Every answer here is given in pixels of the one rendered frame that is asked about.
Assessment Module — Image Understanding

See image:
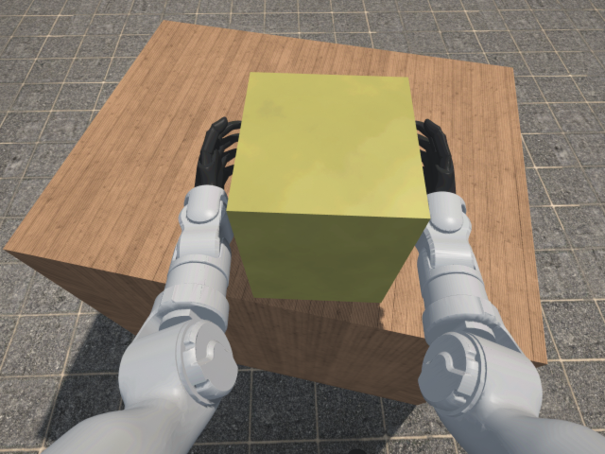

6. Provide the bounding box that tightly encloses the left robot upper arm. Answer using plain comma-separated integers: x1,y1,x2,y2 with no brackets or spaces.
41,319,238,454

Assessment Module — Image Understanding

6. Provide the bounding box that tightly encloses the carton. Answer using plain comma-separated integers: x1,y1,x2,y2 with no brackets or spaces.
226,72,430,303

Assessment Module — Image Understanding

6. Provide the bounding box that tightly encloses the pedestal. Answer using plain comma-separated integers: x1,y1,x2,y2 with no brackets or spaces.
3,20,547,405

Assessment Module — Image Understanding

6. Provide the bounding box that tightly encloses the robot left forearm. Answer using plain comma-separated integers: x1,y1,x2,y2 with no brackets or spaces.
118,185,233,397

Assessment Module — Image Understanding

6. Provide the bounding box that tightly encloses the right robot upper arm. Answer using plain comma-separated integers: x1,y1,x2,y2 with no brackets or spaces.
418,331,605,454

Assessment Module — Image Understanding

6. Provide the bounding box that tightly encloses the robot right forearm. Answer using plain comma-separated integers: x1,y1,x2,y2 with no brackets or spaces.
415,191,525,355

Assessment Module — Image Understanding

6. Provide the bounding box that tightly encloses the right robot hand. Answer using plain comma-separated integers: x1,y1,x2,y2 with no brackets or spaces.
415,119,456,195

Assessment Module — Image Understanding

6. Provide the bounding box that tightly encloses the left robot hand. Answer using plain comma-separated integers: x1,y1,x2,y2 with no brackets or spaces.
195,116,242,189

